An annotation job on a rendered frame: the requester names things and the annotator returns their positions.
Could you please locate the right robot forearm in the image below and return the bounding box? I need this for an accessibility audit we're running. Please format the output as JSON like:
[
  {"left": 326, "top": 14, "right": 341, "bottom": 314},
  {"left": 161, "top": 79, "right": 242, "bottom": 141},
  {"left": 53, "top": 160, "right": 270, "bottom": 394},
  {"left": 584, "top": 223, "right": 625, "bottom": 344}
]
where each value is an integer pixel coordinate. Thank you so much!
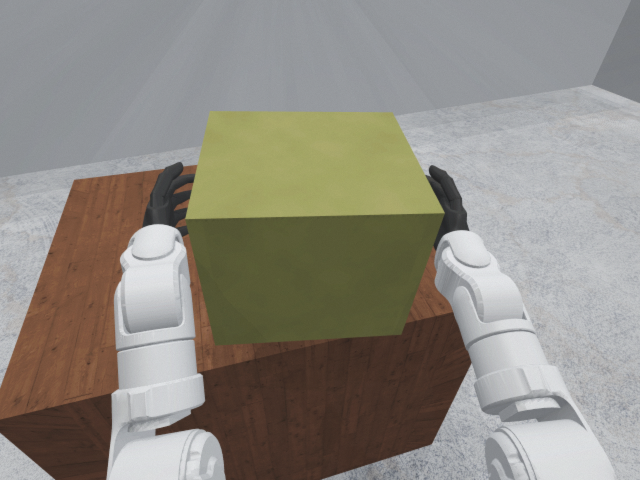
[{"left": 434, "top": 230, "right": 617, "bottom": 480}]

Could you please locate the left robot forearm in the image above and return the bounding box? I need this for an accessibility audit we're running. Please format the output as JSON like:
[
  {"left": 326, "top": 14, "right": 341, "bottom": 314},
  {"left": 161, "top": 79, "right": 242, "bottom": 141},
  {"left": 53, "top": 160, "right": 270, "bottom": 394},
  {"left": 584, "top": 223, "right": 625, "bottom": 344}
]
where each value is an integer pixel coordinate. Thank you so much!
[{"left": 106, "top": 224, "right": 205, "bottom": 480}]

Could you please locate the robot left upper arm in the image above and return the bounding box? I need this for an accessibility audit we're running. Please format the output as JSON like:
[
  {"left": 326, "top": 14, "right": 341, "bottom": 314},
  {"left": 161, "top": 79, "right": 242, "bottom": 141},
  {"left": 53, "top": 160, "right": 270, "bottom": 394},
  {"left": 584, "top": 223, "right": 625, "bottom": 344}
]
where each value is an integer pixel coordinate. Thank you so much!
[{"left": 109, "top": 429, "right": 226, "bottom": 480}]

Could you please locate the carton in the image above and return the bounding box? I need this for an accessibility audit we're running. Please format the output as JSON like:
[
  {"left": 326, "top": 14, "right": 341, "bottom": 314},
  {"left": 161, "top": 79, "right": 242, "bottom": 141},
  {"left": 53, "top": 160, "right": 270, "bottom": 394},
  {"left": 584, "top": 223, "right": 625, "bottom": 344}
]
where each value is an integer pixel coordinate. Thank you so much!
[{"left": 185, "top": 111, "right": 445, "bottom": 346}]

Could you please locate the left robot hand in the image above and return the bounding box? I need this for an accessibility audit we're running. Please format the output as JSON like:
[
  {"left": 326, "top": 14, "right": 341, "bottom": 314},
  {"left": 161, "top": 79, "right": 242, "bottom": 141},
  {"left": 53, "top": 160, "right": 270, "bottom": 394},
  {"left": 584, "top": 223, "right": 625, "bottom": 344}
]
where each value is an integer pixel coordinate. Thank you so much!
[{"left": 142, "top": 162, "right": 195, "bottom": 237}]

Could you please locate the robot right upper arm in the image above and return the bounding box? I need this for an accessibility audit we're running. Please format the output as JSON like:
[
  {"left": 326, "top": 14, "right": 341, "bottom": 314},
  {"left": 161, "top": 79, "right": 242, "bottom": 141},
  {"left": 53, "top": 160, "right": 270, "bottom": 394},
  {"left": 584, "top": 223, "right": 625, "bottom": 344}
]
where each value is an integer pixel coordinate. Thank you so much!
[{"left": 485, "top": 419, "right": 615, "bottom": 480}]

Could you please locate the pedestal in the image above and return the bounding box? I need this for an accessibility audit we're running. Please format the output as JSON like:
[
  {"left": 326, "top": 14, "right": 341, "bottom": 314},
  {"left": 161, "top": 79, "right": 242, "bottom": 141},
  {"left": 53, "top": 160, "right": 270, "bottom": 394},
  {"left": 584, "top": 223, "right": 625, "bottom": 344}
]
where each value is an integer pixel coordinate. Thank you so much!
[{"left": 0, "top": 165, "right": 472, "bottom": 480}]

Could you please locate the right robot hand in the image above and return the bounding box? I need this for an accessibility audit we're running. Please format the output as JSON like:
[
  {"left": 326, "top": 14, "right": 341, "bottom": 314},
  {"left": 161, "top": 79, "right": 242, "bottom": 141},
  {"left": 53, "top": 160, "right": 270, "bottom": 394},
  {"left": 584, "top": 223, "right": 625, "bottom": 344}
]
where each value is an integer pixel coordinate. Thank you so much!
[{"left": 425, "top": 165, "right": 469, "bottom": 250}]

